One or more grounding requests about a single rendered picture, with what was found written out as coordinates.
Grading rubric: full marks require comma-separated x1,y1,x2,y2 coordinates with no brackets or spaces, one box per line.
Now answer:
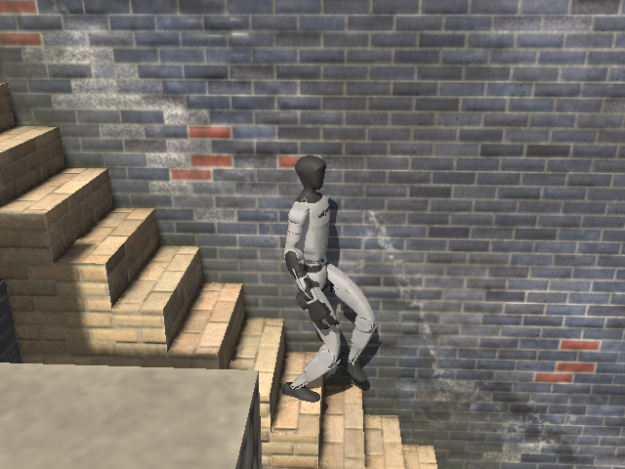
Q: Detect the stairs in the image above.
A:
0,83,438,469

